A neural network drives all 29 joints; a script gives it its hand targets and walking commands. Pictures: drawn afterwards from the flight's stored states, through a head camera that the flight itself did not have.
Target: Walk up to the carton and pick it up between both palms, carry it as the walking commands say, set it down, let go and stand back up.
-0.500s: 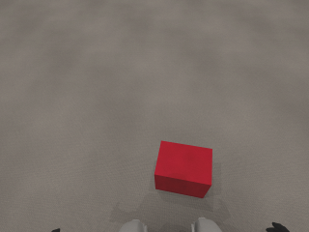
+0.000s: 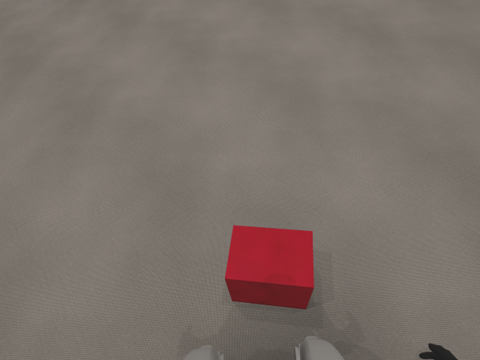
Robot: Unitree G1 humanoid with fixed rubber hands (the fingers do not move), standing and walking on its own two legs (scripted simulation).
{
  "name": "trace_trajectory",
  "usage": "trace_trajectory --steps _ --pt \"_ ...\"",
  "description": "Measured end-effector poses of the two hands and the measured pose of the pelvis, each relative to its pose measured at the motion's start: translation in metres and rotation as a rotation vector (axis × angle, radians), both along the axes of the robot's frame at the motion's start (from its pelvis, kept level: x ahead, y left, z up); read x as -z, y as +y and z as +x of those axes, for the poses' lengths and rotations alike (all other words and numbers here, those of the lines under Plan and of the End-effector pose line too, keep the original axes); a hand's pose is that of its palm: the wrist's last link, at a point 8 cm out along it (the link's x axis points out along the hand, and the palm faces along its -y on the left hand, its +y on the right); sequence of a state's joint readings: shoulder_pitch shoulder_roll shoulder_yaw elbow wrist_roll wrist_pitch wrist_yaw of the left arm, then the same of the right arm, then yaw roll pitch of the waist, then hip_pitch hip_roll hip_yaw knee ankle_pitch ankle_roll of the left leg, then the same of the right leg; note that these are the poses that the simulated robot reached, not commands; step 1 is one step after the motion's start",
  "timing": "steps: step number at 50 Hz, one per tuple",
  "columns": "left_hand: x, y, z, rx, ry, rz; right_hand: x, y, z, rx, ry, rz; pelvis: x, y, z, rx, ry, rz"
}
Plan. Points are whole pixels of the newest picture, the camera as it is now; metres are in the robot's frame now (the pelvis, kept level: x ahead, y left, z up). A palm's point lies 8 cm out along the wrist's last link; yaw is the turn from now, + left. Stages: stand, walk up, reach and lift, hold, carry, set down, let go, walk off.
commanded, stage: walk up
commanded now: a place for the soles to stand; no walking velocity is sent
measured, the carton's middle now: (270, 267) +0.51 -0.05 -0.60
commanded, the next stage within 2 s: reach and lift in 0.84 s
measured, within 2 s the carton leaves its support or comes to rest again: neither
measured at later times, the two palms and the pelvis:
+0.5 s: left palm out of the picture +0.08 +0.31 -0.10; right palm out of the picture +0.06 -0.32 -0.11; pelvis +0.00 +0.00 +0.00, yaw -4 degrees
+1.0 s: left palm out of the picture +0.15 +0.26 -0.10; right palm out of the picture +0.10 -0.29 -0.11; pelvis +0.00 +0.00 +0.00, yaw -4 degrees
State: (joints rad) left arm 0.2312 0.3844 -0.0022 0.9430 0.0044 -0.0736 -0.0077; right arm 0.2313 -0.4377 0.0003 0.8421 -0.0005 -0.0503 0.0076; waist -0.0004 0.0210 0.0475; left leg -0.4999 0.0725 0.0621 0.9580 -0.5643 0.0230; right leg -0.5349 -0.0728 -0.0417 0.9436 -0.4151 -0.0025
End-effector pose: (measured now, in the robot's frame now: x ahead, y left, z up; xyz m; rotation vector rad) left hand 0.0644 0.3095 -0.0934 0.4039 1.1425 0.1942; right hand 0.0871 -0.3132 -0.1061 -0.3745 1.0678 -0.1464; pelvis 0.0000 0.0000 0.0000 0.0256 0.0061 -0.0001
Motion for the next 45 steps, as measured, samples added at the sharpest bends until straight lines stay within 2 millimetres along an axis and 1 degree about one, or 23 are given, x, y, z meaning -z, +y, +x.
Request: trace_trajectory --steps 4,8,12,16,20,25,29,32,35,38,42,44,45 --pt "0.004 0.002 -0.002 -0.009 0.009 -0.011 -0.003 0.000 -0.001 -0.003 -0.005 -0.017 0.001 0.004 -0.001 0.000 -0.006 -0.006" --pt "0.011 0.005 -0.002 -0.012 0.036 -0.021 -0.004 0.004 -0.007 0.011 -0.011 -0.024 0.003 0.010 -0.001 0.013 -0.012 -0.012" --pt "0.010 0.001 0.012 0.032 0.036 -0.015 -0.002 -0.002 -0.019 0.049 -0.006 -0.016 0.003 0.004 0.001 0.049 -0.007 -0.006" --pt "0.003 -0.009 0.024 0.066 -0.007 -0.006 0.002 -0.009 -0.025 0.071 0.009 0.001 0.002 -0.006 0.002 0.062 -0.004 0.001" --pt "0.000 -0.009 0.024 0.066 -0.010 -0.001 0.001 -0.010 -0.021 0.070 0.005 0.002 0.001 -0.007 0.003 0.062 -0.006 0.003" --pt "0.006 -0.004 0.020 0.050 0.021 -0.006 0.000 -0.007 -0.024 0.071 0.006 -0.008 0.002 -0.002 0.004 0.063 -0.009 -0.004" --pt "0.005 -0.009 0.027 0.069 0.030 -0.002 0.001 -0.012 -0.031 0.094 0.010 -0.005 0.002 -0.006 0.006 0.084 -0.010 -0.002" --pt "0.002 -0.016 0.034 0.089 -0.003 0.001 0.003 -0.018 -0.032 0.103 0.018 0.000 0.002 -0.012 0.008 0.089 -0.009 0.003" --pt "0.000 -0.018 0.032 0.092 -0.016 -0.002 0.001 -0.019 -0.029 0.105 0.015 0.000 0.001 -0.013 0.009 0.089 -0.014 0.004" --pt "0.002 -0.013 0.027 0.082 0.003 -0.001 -0.001 -0.017 -0.026 0.102 0.006 -0.007 0.001 -0.010 0.009 0.088 -0.016 0.000" --pt "0.007 -0.005 0.024 0.069 0.028 -0.008 -0.003 -0.010 -0.027 0.103 0.005 -0.018 0.002 -0.002 0.009 0.088 -0.020 -0.011" --pt "0.010 -0.006 0.029 0.048 0.031 -0.019 -0.003 -0.005 -0.028 0.115 0.020 -0.014 0.002 0.001 0.009 0.085 -0.021 -0.015" --pt "0.010 -0.010 0.036 0.046 0.021 -0.032 -0.002 0.000 -0.025 0.124 0.027 -0.005 0.002 0.002 0.007 0.082 -0.024 -0.016"
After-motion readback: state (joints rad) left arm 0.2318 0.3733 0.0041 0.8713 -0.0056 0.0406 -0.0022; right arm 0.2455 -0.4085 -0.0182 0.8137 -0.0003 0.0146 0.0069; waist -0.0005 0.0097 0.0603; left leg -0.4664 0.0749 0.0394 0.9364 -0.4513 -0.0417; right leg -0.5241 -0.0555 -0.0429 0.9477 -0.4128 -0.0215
